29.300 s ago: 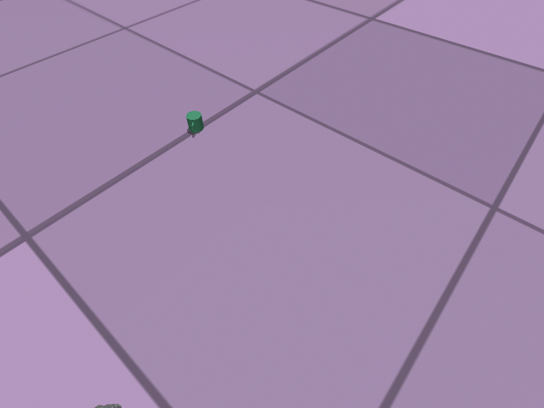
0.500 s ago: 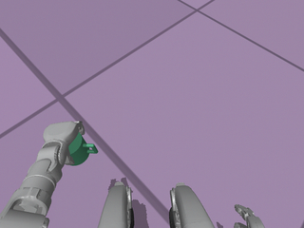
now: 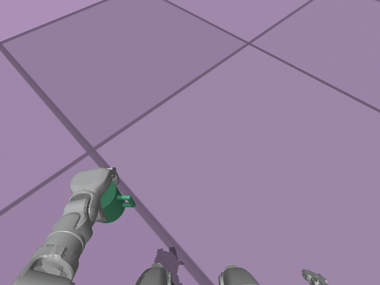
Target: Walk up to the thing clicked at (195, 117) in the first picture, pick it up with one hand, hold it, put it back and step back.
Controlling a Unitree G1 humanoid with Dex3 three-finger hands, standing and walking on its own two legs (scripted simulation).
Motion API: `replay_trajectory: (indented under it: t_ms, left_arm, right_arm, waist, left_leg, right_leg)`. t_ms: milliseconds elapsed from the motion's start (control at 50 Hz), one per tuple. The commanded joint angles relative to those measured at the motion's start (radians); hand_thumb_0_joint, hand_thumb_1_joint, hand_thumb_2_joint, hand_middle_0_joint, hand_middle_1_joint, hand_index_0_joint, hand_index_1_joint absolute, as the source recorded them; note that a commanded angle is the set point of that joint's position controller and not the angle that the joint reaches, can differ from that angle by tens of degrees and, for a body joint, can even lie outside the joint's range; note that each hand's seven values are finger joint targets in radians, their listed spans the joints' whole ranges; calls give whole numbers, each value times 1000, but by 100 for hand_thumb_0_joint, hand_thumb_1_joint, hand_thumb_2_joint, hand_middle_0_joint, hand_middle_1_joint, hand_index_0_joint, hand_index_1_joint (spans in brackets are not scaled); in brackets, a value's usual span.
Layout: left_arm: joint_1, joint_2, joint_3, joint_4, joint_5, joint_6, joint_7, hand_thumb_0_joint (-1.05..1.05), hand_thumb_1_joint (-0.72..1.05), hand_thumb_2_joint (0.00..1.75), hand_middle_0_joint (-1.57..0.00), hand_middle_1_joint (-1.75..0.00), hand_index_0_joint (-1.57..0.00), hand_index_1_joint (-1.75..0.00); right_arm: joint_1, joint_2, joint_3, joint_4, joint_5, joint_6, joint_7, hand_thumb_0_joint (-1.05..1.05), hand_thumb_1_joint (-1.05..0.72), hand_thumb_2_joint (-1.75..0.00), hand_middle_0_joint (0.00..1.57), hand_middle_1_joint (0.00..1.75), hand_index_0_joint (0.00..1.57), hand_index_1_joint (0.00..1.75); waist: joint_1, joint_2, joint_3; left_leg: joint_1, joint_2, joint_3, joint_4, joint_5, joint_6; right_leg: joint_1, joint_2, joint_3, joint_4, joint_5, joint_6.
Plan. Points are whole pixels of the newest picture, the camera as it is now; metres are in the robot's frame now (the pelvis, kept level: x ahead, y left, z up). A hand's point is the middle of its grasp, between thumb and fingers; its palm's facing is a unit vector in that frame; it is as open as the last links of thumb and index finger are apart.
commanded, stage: lift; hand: left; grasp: from above
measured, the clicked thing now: (110, 200) +0.33 +0.21 -0.13
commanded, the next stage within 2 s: hold in 0.02 s
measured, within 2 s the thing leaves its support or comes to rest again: neither
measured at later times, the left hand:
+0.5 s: hand (92, 188) +0.33 +0.23 -0.04, palm faces -0.46 -0.06 -0.88, open 10.8 cm
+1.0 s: hand (90, 192) +0.31 +0.22 -0.02, palm faces -0.47 -0.06 -0.88, open 10.8 cm
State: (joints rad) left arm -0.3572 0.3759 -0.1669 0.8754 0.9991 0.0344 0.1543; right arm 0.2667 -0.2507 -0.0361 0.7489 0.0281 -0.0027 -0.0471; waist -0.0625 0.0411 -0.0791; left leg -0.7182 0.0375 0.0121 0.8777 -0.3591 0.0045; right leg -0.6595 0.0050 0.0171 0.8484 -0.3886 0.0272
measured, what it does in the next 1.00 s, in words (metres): stands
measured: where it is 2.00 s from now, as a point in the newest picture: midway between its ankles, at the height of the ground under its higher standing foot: outside the picture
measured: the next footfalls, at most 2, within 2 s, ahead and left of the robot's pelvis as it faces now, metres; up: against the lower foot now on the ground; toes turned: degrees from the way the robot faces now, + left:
none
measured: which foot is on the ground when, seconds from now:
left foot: down 0.00-1.00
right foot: down 0.00-1.00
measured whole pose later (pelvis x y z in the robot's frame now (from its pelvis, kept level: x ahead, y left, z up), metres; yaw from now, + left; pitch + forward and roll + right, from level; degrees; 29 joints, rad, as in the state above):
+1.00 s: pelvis +0.02 +0.00 +0.04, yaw +0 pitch +3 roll +0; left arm -0.26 0.38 -0.20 0.71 1.01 0.02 0.01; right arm 0.23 -0.27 -0.05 0.69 0.05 0.05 -0.03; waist -0.01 0.05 -0.02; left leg -0.36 0.02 0.04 0.56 -0.25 0.00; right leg -0.32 -0.01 0.04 0.55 -0.28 0.03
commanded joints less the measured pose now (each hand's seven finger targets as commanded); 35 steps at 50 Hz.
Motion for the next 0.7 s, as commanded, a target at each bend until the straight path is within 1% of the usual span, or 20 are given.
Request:
replay_trajectory:
  t_ms: [0,20,60,120,160,200,220,260,300,320,360,400,420,460,500,520,580,620,660,680]
  left_arm:
    - [-320,219,76,-197,-4,6,41,0,62,95,-94,-89,-96,-87]
    - [-338,198,59,-205,-4,7,37,0,61,95,-94,-90,-96,-87]
    - [-326,227,79,-208,-7,5,37,0,61,95,-93,-91,-96,-88]
    - [-328,208,64,-222,-4,6,32,0,59,95,-91,-91,-94,-88]
    - [-329,228,77,-224,3,4,26,0,59,93,-90,-90,-93,-87]
    - [-343,227,65,-244,8,-3,13,0,59,92,-92,-87,-94,-84]
    - [-330,241,76,-239,10,-5,8,0,58,91,-91,-87,-93,-84]
    - [-314,227,69,-244,7,-7,2,0,57,94,-90,-88,-93,-86]
    - [-328,216,65,-257,6,-8,-2,0,56,93,-90,-88,-92,-85]
    - [-332,229,71,-267,7,-8,-3,0,59,93,-91,-90,-94,-87]
    - [-312,209,60,-256,5,-7,-12,0,57,94,-90,-89,-93,-86]
    - [-300,228,70,-259,8,-9,-20,0,59,93,-92,-87,-94,-85]
    - [-303,211,58,-267,8,-10,-29,0,60,93,-92,-88,-95,-85]
    - [-309,221,63,-290,6,-10,-43,0,58,93,-90,-88,-93,-86]
    - [-283,225,66,-285,7,-10,-50,0,57,93,-90,-88,-92,-85]
    - [-304,232,73,-319,2,-16,-52,0,58,93,-90,-90,-93,-87]
    - [-304,226,68,-319,7,-17,-57,0,57,94,-90,-88,-93,-86]
    - [-283,236,79,-330,13,-19,-62,0,56,93,-89,-89,-92,-86]
    - [-282,233,77,-341,11,-18,-64,0,59,96,-92,-88,-94,-86]
    - [-308,234,77,-359,10,-20,-64,0,58,96,-91,-90,-93,-88]
  right_arm:
    - [21,-144,-50,-88,1,-34,-11,0,-89,-89,20,30,20,30]
    - [23,-144,-51,-88,1,-34,-11,0,-89,-89,20,30,20,30]
    - [21,-153,-55,-89,2,-31,-11,0,-89,-89,20,30,20,30]
    - [10,-152,-53,-98,5,-28,-8,0,-89,-89,20,30,20,30]
    - [4,-155,-57,-96,6,-28,-9,0,-89,-89,20,30,20,30]
    - [-4,-156,-57,-101,8,-26,-8,0,-89,-89,20,30,20,30]
    - [-4,-160,-59,-104,10,-25,-8,0,-89,-89,20,30,20,30]
    - [-13,-156,-59,-109,11,-23,-7,0,-89,-89,20,30,20,30]
    - [-7,-157,-60,-106,11,-23,-5,0,-89,-89,20,30,20,30]
    - [-14,-158,-62,-110,12,-22,-4,0,-89,-89,20,30,20,30]
    - [-10,-155,-62,-113,12,-21,-2,0,-89,-89,20,30,20,30]
    - [-18,-158,-65,-118,13,-18,0,0,-89,-89,20,30,20,30]
    - [-20,-158,-65,-120,13,-17,1,0,-89,-89,20,30,20,30]
    - [-18,-160,-66,-126,13,-14,3,0,-89,-89,20,30,20,30]
    - [-23,-159,-64,-134,13,-10,4,0,-89,-89,20,30,20,30]
    - [-28,-163,-65,-142,14,-8,4,0,-89,-89,20,30,20,30]
    - [-41,-162,-63,-150,15,-4,4,0,-89,-89,20,30,20,30]
    - [-41,-160,-64,-154,17,-2,5,0,-89,-89,20,30,20,30]
    - [-52,-159,-62,-161,17,1,5,0,-89,-90,20,30,20,30]
    - [-49,-161,-62,-161,17,1,6,0,-89,-90,20,30,20,30]
  waist:
    - [-2,16,-321]
    - [-9,14,-324]
    - [1,10,-321]
    - [-4,4,-299]
    - [4,16,-301]
    - [8,23,-295]
    - [12,24,-295]
    - [22,19,-293]
    - [10,3,-293]
    - [21,18,-298]
    - [19,3,-272]
    - [27,-4,-284]
    - [20,-9,-289]
    - [21,-1,-288]
    - [29,-3,-272]
    - [33,-1,-273]
    - [28,6,-254]
    - [42,17,-256]
    - [44,11,-250]
    - [36,9,-257]
  left_leg:
    - [330,-37,-12,-161,213,-3]
    - [349,-36,-13,-169,230,-3]
    - [367,-38,-10,-179,253,-1]
    - [388,-41,-3,-209,243,-1]
    - [407,-41,-3,-225,255,-4]
    - [427,-40,-6,-240,271,-6]
    - [440,-40,-7,-249,277,-7]
    - [455,-41,-4,-256,305,-6]
    - [464,-41,-3,-258,334,-4]
    - [477,-42,-1,-264,348,-6]
    - [474,-40,-2,-271,351,-4]
    - [483,-44,7,-273,369,0]
    - [492,-43,8,-272,388,1]
    - [507,-40,5,-279,407,2]
    - [510,-39,3,-290,406,2]
    - [505,-42,5,-299,382,0]
    - [522,-39,4,-321,360,-3]
    - [529,-37,5,-327,365,-4]
    - [531,-38,6,-335,360,-3]
    - [536,-36,6,-338,356,-2]
  right_leg:
    - [134,35,-6,-176,228,-32]
    - [139,35,-6,-182,242,-33]
    - [166,35,-6,-203,261,-30]
    - [181,32,-5,-228,255,-30]
    - [195,35,-6,-235,258,-32]
    - [211,35,-9,-243,265,-35]
    - [216,36,-11,-248,266,-36]
    - [237,37,-10,-257,291,-35]
    - [253,37,-8,-260,319,-33]
    - [260,36,-9,-264,330,-34]
    - [258,38,-8,-274,330,-33]
    - [287,35,-5,-282,357,-31]
    - [292,36,-4,-279,376,-30]
    - [295,37,-8,-286,383,-31]
    - [304,38,-11,-297,376,-33]
    - [321,37,-8,-305,362,-33]
    - [312,38,-12,-316,337,-36]
    - [315,40,-13,-318,330,-39]
    - [331,39,-12,-328,332,-38]
    - [333,40,-10,-327,330,-38]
